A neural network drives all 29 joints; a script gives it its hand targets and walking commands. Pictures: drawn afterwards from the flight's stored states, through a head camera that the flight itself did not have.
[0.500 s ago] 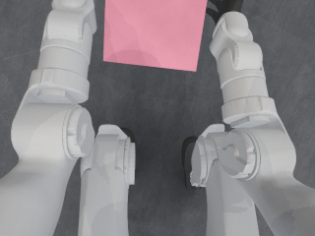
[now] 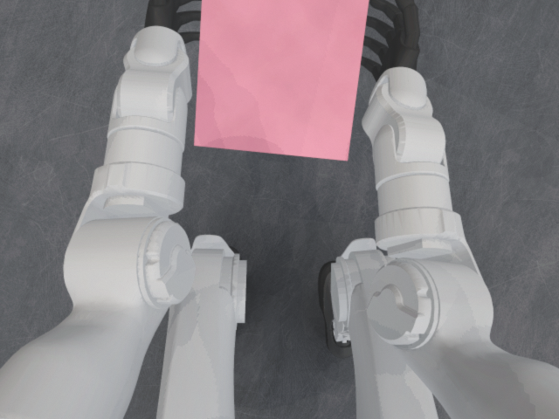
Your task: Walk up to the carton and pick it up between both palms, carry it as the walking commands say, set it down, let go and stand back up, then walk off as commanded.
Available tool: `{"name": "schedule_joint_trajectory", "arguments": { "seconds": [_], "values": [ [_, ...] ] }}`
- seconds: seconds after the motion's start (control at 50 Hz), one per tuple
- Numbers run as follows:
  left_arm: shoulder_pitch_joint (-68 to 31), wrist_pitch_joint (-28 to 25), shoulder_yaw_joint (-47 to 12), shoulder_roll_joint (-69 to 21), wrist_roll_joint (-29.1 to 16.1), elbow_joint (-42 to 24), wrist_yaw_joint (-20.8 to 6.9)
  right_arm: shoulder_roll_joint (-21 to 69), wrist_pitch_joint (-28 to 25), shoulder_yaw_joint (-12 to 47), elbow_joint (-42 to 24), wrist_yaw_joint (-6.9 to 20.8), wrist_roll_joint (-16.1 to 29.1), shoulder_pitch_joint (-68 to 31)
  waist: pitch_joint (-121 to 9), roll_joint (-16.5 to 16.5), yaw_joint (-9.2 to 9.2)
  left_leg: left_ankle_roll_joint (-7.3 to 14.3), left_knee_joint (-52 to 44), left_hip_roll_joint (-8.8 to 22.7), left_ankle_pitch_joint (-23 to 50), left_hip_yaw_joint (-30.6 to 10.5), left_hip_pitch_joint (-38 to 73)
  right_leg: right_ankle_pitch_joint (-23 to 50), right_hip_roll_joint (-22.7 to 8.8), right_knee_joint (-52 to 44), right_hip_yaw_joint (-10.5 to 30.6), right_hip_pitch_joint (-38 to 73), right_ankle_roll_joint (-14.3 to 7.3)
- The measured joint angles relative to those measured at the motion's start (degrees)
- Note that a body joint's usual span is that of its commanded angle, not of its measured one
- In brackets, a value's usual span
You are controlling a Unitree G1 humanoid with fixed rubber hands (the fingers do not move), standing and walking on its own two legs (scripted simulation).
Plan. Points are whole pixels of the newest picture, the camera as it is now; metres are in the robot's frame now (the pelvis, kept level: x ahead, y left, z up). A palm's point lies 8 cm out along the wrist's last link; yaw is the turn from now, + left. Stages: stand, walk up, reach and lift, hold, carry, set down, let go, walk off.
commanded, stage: reach and lift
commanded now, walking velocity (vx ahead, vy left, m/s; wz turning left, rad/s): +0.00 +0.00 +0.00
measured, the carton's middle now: (281, 53) +0.57 +0.05 -0.17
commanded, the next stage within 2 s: none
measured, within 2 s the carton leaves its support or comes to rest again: neither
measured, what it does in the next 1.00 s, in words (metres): rises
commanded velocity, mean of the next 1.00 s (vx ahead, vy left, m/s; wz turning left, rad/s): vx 0.00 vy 0.00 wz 0.00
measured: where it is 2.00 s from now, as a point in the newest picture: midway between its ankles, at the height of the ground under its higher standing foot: (281, 317)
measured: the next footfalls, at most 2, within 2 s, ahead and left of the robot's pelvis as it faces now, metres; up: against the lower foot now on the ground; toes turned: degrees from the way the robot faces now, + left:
none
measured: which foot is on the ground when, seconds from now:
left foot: down 0.00-1.00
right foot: down 0.00-1.00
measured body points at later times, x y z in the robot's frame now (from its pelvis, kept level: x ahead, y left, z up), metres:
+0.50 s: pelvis +0.00 +0.00 +0.05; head +0.29 +0.06 +0.38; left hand +0.54 +0.18 -0.04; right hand +0.52 -0.08 -0.03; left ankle +0.12 +0.12 -0.40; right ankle +0.10 -0.13 -0.40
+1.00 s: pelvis +0.01 +0.00 +0.09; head +0.26 +0.05 +0.47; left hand +0.52 +0.17 +0.04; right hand +0.50 -0.09 +0.04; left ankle +0.12 +0.12 -0.40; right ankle +0.10 -0.13 -0.40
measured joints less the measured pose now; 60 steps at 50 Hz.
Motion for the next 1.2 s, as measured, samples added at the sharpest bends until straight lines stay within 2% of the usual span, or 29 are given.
{"name": "schedule_joint_trajectory", "arguments": {
  "seconds": [0.26, 1.2],
  "values": [
    [3.35, 1.14, 0.74, -2.49, 1.28, -2.49, 0.80, 1.89, 1.08, -0.72, -2.74, 0.66, -1.38, 3.82, -3.19, 0.10, -0.25, 0.18, -4.49, -0.29, 0.87, 0.17, 3.45, 0.90, -0.41, -4.49, 0.39, 3.43, -0.03],
    [17.40, 1.46, 4.11, -10.73, 5.47, -5.74, 2.45, 5.57, 3.13, -1.55, -3.89, 2.53, -6.34, 16.81, -12.50, 0.99, -1.05, 0.50, -21.76, -0.43, 2.67, 0.48, 23.65, 3.58, -1.16, -21.98, 1.66, 23.07, -0.54]
  ]
}}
